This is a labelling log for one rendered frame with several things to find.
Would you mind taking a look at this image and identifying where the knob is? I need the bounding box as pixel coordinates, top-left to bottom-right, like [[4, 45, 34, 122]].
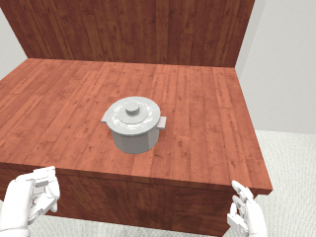
[[125, 102, 139, 116]]

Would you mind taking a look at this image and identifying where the lid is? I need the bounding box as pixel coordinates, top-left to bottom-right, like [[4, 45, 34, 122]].
[[106, 96, 161, 136]]

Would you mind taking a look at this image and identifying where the pot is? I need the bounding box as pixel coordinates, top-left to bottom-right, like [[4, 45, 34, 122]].
[[101, 111, 167, 154]]

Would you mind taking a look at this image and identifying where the table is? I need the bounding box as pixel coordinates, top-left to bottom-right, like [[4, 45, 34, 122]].
[[0, 0, 273, 237]]

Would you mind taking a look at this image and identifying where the robot left hand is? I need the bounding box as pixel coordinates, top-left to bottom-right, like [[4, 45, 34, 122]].
[[0, 166, 60, 232]]

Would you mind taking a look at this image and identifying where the robot right hand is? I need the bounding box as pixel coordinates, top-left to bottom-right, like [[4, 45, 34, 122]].
[[227, 180, 268, 237]]

